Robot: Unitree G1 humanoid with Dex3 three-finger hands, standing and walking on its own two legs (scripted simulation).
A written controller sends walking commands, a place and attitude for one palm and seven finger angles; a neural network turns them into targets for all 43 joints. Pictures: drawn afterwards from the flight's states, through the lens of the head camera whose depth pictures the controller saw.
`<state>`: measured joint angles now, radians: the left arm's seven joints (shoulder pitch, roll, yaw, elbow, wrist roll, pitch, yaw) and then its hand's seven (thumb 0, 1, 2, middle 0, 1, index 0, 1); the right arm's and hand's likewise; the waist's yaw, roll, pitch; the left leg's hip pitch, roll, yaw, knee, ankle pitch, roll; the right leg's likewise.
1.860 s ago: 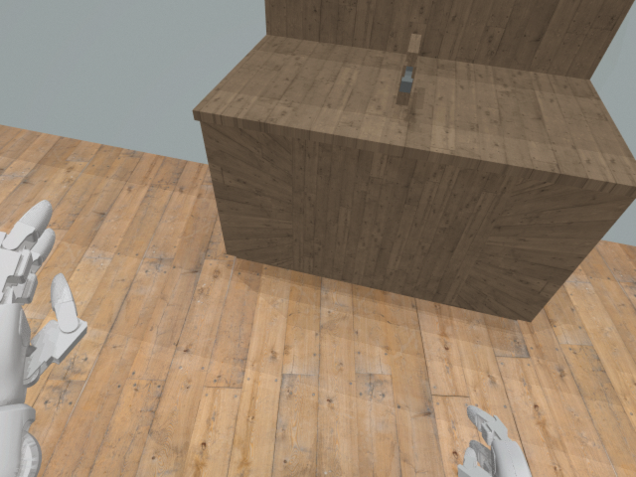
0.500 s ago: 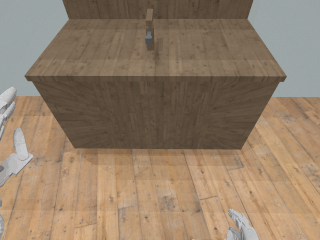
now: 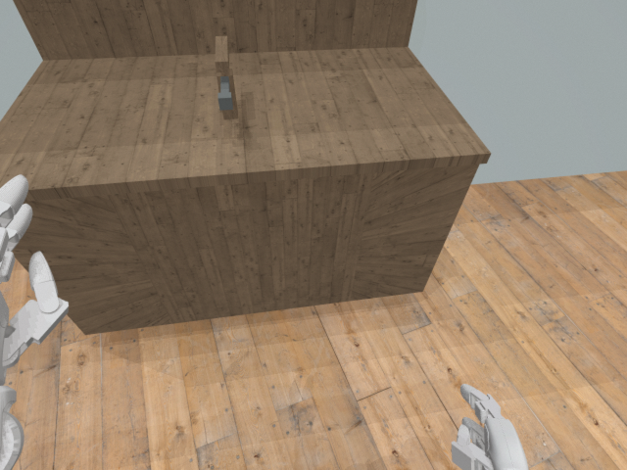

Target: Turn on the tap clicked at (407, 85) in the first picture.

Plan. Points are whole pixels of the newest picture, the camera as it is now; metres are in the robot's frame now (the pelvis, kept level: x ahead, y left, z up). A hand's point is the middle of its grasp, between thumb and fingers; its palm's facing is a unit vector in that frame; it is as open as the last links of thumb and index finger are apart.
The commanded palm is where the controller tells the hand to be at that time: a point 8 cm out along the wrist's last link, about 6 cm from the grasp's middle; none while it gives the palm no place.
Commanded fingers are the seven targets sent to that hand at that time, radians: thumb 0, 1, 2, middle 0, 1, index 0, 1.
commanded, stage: turn to face it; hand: left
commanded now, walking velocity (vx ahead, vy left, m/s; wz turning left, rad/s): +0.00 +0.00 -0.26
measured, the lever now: (225, 101) +0.80 +0.25 +0.05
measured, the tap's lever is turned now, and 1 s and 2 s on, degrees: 0 0 0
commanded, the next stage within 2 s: take the last steps up to it in 0.06 s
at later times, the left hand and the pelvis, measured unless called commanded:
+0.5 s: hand (97, 304) +0.22 +0.22 +0.18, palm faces +0.35 -0.85 -0.39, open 7.5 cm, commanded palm +0.17 +0.26 +0.18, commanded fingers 0.00 0.90 0.90 -0.20 -0.30 -0.20 -0.30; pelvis -0.01 -0.01 +0.00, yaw -5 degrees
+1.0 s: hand (187, 260) +0.27 +0.15 +0.18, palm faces +0.30 -0.86 -0.42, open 7.5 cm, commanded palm +0.23 +0.20 +0.18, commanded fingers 0.00 0.90 0.90 -0.20 -0.30 -0.20 -0.30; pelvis +0.03 -0.06 +0.01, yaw -7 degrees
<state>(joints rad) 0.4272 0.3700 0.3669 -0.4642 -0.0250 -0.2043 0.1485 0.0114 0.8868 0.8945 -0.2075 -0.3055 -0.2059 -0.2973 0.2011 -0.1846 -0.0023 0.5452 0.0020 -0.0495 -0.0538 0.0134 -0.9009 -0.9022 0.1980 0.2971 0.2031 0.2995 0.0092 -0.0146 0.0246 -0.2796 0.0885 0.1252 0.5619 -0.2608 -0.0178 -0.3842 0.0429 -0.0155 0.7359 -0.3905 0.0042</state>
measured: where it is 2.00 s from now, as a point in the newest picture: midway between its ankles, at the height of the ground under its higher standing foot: (340, 469)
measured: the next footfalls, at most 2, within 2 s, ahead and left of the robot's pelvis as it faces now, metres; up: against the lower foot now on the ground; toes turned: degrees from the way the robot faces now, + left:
left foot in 0.38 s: +0.04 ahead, +0.10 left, +0.00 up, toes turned +0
right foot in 0.70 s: +0.06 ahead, -0.15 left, +0.00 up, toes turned -15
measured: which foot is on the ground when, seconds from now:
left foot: down 0.00-0.14, up 0.16-0.36, down 0.38-0.70, up 0.72-1.00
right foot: down 0.00-0.38, up 0.40-0.68, down 0.70-1.00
